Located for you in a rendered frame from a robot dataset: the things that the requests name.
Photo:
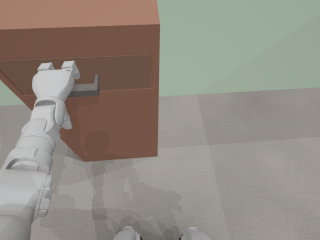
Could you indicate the robot left thigh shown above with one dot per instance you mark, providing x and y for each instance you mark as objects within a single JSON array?
[{"x": 127, "y": 235}]

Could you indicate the left robot forearm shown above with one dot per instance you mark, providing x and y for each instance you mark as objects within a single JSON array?
[{"x": 35, "y": 147}]

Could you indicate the robot left hand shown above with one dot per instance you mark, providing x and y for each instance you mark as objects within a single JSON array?
[{"x": 57, "y": 83}]

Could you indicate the drawer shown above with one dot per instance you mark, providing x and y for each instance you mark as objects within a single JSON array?
[{"x": 116, "y": 72}]

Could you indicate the cabinet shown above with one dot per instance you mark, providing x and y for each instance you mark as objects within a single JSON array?
[{"x": 116, "y": 124}]

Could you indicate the robot left upper arm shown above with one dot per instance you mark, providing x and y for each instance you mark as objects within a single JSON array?
[{"x": 24, "y": 196}]

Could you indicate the handle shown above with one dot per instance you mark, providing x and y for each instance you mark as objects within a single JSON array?
[{"x": 85, "y": 90}]

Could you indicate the robot right shin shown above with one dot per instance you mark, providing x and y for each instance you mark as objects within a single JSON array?
[{"x": 191, "y": 229}]

